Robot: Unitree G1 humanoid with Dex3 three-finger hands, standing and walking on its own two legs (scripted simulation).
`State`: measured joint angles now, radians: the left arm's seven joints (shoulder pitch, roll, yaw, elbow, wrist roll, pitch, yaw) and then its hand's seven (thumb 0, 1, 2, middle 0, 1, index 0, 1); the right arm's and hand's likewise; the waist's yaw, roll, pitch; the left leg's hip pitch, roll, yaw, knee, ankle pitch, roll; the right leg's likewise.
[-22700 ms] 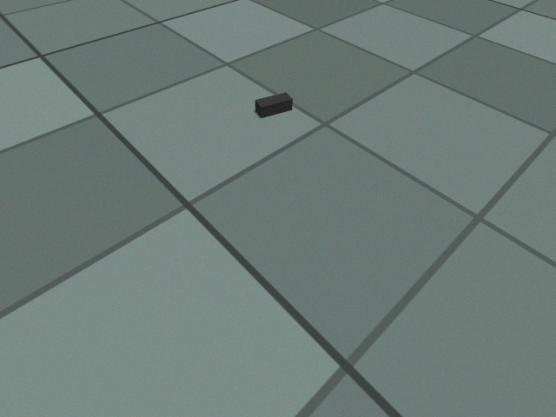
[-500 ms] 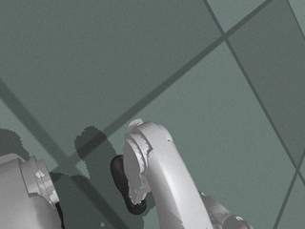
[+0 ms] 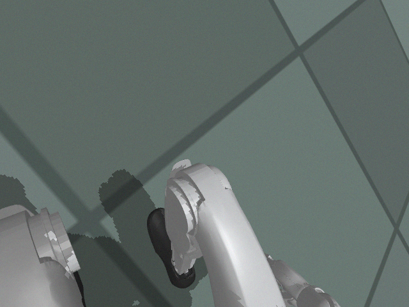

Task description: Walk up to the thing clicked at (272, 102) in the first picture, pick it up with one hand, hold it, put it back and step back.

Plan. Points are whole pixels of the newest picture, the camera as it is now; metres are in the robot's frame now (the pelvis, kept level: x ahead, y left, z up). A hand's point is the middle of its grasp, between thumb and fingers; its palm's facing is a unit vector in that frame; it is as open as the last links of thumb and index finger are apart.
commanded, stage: settle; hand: left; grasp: from above
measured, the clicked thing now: out of the picture +0.44 +0.37 -0.26
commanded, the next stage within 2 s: lift in 0.92 s
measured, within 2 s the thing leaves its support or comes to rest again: leaves its support in 0.38 s
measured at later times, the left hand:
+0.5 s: hand out of the picture +0.43 +0.38 -0.20, palm faces -0.39 -0.12 -0.91, open 11.5 cm
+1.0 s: hand out of the picture +0.42 +0.37 -0.12, palm faces -0.45 -0.12 -0.88, open 11.5 cm
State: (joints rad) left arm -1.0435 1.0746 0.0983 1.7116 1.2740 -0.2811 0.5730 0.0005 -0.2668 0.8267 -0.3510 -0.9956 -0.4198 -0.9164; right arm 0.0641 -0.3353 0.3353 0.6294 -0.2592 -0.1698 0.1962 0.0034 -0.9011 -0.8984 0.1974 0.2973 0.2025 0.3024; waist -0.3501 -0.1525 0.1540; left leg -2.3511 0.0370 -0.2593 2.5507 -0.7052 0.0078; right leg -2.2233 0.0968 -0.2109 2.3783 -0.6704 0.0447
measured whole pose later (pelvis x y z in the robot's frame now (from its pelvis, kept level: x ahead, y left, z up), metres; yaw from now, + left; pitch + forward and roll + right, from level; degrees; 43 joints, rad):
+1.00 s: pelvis +0.00 -0.01 +0.03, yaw +5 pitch +33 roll -10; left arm -0.92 0.84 0.09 1.28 1.21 -0.22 0.23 0.00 -0.24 0.70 -0.50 -0.79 -0.56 -0.73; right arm 0.15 -0.31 0.13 0.65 -0.13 -0.02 0.16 0.00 -0.92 -0.90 0.20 0.30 0.20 0.30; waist -0.23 -0.02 -0.01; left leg -2.32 0.01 -0.16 2.39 -0.65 0.01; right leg -2.21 0.05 -0.14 2.29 -0.67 0.02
